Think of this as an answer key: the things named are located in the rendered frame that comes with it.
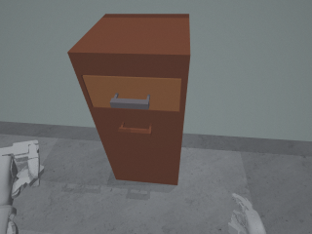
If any right robot hand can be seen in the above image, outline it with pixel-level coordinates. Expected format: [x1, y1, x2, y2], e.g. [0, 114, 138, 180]
[228, 193, 266, 234]

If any drawer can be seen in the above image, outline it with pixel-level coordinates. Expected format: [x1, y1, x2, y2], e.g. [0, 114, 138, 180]
[82, 75, 181, 111]

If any left robot hand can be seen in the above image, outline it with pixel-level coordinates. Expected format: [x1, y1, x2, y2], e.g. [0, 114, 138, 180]
[0, 139, 44, 206]

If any cabinet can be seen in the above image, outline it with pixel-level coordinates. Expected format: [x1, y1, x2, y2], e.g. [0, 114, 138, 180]
[67, 14, 191, 185]

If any handle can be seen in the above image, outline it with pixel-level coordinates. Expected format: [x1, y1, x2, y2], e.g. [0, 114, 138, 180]
[118, 127, 152, 138]
[109, 93, 150, 110]

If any robot left forearm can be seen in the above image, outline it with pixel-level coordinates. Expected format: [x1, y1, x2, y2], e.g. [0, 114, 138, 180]
[0, 205, 19, 234]

